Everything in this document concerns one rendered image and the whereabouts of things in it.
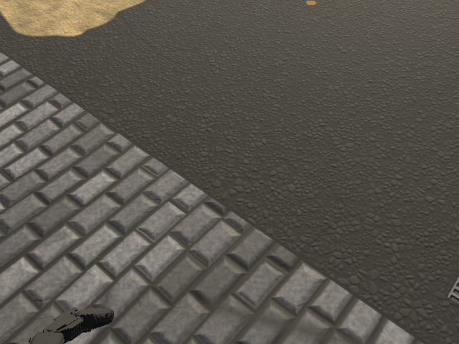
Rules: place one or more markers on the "left robot hand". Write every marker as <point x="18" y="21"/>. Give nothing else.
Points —
<point x="71" y="324"/>

